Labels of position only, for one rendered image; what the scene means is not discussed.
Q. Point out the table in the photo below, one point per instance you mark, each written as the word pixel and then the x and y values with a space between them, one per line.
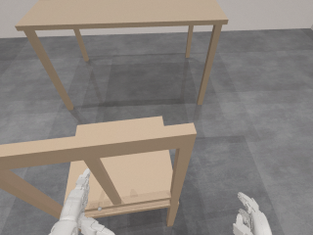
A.
pixel 92 14

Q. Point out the chair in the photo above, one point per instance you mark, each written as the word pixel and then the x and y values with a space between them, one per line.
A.
pixel 129 162

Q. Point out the right robot hand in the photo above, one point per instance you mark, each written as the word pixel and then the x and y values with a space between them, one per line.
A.
pixel 256 222

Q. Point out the robot left forearm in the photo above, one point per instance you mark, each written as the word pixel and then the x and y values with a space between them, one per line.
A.
pixel 65 227

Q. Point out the left robot hand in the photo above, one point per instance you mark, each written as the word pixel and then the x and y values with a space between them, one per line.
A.
pixel 75 205

